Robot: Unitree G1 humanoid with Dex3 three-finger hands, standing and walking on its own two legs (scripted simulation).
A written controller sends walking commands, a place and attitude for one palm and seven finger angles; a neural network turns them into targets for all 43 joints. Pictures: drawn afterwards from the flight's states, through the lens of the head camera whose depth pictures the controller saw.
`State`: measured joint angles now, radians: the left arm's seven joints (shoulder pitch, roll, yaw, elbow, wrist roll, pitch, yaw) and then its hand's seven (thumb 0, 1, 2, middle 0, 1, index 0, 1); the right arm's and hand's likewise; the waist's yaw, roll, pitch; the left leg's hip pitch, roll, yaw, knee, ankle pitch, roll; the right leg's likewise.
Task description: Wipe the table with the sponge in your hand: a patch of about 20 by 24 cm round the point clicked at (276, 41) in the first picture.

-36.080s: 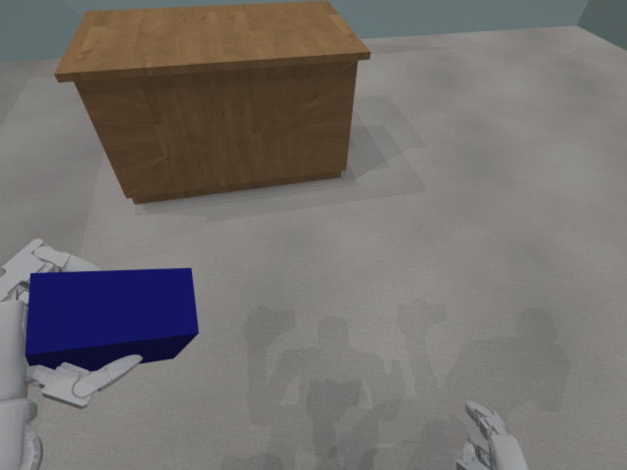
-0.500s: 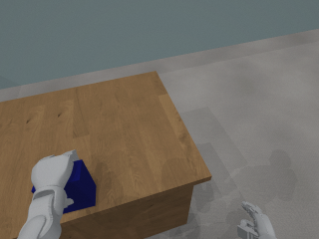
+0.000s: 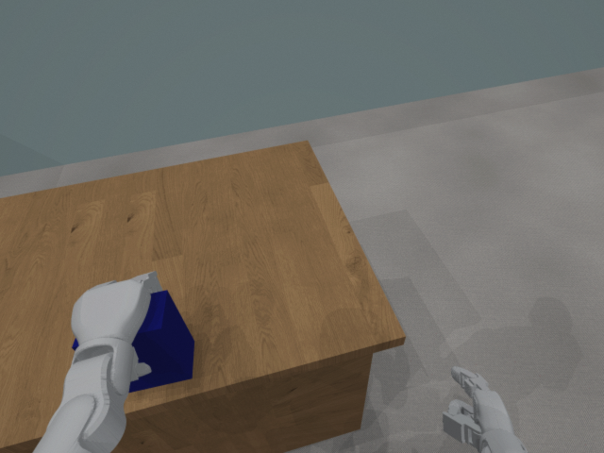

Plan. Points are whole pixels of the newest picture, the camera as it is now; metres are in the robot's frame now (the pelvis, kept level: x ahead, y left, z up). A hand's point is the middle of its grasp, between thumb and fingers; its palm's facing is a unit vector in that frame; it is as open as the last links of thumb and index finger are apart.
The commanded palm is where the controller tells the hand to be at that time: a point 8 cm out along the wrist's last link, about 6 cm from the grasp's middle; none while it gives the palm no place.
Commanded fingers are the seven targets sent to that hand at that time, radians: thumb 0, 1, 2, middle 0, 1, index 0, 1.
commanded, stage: lift the sponge slowly off the table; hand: left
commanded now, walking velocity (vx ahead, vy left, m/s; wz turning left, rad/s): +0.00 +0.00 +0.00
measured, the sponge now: (147, 352) +0.24 +0.28 -0.02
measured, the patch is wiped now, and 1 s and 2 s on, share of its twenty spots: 0.95 0.95 0.95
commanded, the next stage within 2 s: bring the sponge back beside the body in 1.18 s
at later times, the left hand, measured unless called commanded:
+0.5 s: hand (127, 321) +0.24 +0.27 +0.07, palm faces -0.01 -0.09 -1.00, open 10.5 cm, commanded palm +0.22 +0.28 +0.13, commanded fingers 0.00 0.10 1.30 -1.20 -1.60 -1.20 -1.60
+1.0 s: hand (117, 295) +0.26 +0.28 +0.10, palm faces +0.01 -0.08 -1.00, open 10.5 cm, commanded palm +0.23 +0.28 +0.17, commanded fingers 0.00 0.10 1.30 -1.20 -1.60 -1.20 -1.60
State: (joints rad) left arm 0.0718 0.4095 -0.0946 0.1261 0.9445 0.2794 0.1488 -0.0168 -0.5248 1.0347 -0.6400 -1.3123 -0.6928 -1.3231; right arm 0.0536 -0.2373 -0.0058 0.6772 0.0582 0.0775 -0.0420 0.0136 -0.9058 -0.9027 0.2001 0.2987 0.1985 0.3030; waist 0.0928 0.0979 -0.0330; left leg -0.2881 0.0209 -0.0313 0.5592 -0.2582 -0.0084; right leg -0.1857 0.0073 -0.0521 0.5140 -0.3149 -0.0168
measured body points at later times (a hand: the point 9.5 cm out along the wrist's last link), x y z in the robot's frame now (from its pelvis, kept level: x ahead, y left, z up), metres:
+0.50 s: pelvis +0.00 -0.01 +0.01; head -0.02 -0.05 +0.45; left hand +0.24 +0.27 +0.12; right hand +0.23 -0.23 -0.09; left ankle +0.03 +0.13 -0.73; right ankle -0.02 -0.11 -0.73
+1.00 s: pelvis +0.00 +0.00 +0.01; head -0.01 -0.05 +0.46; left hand +0.26 +0.28 +0.15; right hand +0.24 -0.22 -0.08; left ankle +0.03 +0.13 -0.73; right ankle -0.02 -0.11 -0.73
